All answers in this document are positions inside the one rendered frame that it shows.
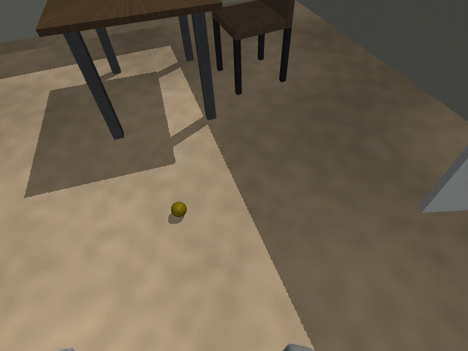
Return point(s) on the chair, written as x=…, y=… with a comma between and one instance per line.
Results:
x=250, y=19

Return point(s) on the ball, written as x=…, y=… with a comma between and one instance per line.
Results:
x=178, y=209

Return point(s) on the table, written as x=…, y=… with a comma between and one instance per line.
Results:
x=69, y=17

